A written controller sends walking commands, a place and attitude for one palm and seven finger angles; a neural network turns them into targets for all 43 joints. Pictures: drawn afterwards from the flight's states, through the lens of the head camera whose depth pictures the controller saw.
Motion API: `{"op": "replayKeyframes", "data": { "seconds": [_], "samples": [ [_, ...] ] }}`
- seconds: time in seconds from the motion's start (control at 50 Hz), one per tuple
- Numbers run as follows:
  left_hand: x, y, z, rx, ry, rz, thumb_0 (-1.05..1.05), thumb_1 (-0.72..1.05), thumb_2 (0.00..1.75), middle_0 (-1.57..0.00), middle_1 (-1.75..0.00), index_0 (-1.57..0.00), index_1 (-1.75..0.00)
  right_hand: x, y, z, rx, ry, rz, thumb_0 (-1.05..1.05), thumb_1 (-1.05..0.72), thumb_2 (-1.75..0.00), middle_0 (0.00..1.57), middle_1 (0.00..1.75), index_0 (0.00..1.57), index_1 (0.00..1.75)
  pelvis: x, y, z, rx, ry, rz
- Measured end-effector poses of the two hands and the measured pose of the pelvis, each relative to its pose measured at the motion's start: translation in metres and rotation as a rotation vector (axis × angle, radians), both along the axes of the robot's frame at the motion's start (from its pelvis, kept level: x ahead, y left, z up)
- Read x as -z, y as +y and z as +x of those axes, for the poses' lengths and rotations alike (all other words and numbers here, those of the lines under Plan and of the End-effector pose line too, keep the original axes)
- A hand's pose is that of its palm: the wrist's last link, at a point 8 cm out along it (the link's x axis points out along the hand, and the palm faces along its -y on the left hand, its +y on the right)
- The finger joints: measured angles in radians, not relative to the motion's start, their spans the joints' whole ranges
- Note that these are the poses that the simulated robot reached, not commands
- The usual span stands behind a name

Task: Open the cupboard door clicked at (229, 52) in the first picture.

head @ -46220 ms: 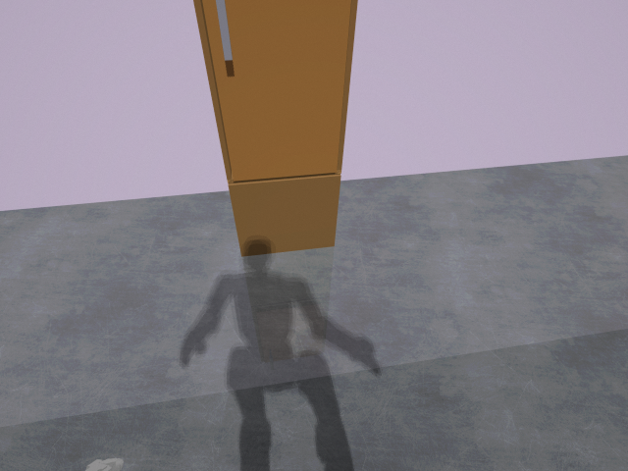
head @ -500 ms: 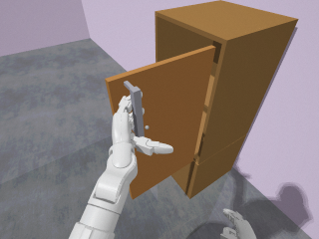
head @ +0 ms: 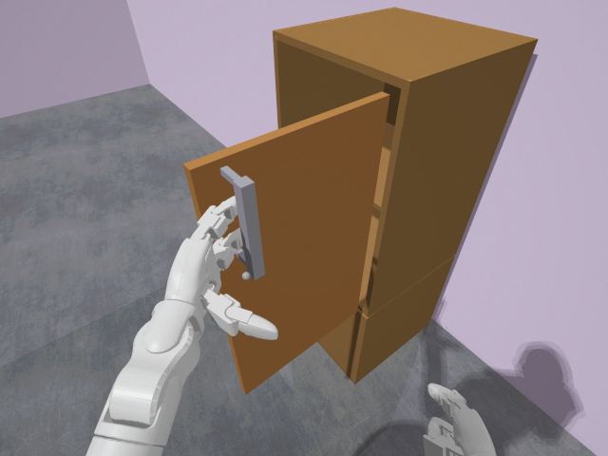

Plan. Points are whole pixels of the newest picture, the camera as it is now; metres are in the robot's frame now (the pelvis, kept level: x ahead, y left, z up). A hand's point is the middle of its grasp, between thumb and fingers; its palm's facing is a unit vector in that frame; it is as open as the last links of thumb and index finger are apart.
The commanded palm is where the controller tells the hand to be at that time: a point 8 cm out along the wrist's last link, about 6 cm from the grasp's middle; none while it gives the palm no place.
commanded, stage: slide the hand sideways off the handle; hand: left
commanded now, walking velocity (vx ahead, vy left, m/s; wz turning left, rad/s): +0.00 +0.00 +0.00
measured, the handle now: (242, 225) +0.37 +0.12 +0.15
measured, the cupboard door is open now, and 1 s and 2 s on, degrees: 92 92 92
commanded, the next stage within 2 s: draw the hand back to the body in 0.62 s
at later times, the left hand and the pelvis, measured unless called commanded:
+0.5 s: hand (199, 300) +0.25 +0.14 +0.14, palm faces +0.02 -1.00 -0.06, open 16.1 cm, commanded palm +0.21 +0.21 +0.15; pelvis +0.03 -0.03 +0.00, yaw +1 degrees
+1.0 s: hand (152, 313) +0.23 +0.19 +0.14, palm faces +0.02 -1.00 -0.06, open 16.3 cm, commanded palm +0.19 +0.24 +0.16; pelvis +0.01 -0.01 -0.01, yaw +1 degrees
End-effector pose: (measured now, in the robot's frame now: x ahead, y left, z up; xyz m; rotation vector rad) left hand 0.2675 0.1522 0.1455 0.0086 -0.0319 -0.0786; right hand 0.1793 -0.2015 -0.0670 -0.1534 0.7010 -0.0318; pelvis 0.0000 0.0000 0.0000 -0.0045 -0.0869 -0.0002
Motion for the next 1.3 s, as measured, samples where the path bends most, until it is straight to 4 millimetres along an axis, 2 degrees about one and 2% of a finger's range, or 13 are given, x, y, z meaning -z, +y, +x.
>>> {"op": "replayKeyframes", "data": {
  "seconds": [0.16,0.4,0.64,0.74,0.94,1.24,1.3],
  "samples": [
    [0.000,0.008,-0.005,-0.013,0.009,0.005,-0.01,-0.50,0.30,-0.21,-0.33,-0.20,-0.33,-0.002,-0.010,0.017,0.002,-0.025,0.002,0.01,-0.90,-0.90,0.20,0.29,0.20,0.30,0.000,-0.008,0.012,-0.001,0.016,0.004],
    [0.003,0.033,-0.032,-0.062,0.017,0.038,-0.01,-0.50,0.30,-0.23,-0.34,-0.20,-0.33,-0.005,-0.033,0.036,0.010,-0.083,-0.005,0.01,-0.90,-0.90,0.20,0.29,0.20,0.30,0.002,-0.025,0.027,-0.010,0.031,0.008],
    [0.000,0.069,-0.057,-0.141,-0.008,0.061,-0.01,-0.50,0.30,-0.17,-0.31,-0.17,-0.31,0.000,-0.051,0.030,0.013,-0.117,-0.027,0.01,-0.90,-0.90,0.20,0.29,0.20,0.30,0.005,-0.034,0.025,-0.024,0.039,0.006],
    [0.002,0.074,-0.061,-0.120,-0.018,0.045,-0.01,-0.50,0.30,-0.16,-0.30,-0.15,-0.30,0.002,-0.053,0.025,0.016,-0.133,-0.044,0.01,-0.90,-0.90,0.20,0.29,0.20,0.30,0.007,-0.031,0.018,-0.031,0.038,-0.001],
    [-0.001,0.085,-0.059,-0.094,-0.038,0.047,-0.01,-0.50,0.30,-0.15,-0.30,-0.15,-0.30,-0.002,-0.036,0.015,0.028,-0.173,-0.035,0.02,-0.90,-0.90,0.20,0.29,0.20,0.30,0.006,-0.017,0.011,-0.022,0.039,-0.007],
    [-0.002,0.109,-0.086,-0.119,-0.023,0.054,-0.01,-0.47,0.32,-0.15,-0.30,-0.15,-0.30,-0.011,0.006,0.021,-0.039,-0.200,-0.029,0.02,-0.90,-0.90,0.21,0.30,0.20,0.30,0.004,0.007,0.006,-0.038,0.026,-0.015],
    [-0.007,0.118,-0.087,-0.240,-0.055,0.170,-0.01,-0.41,0.34,-0.16,-0.30,-0.16,-0.30,-0.012,0.012,0.023,-0.053,-0.191,-0.046,0.02,-0.90,-0.90,0.21,0.30,0.20,0.30,0.003,0.010,0.004,-0.032,0.019,-0.018]
  ]
}}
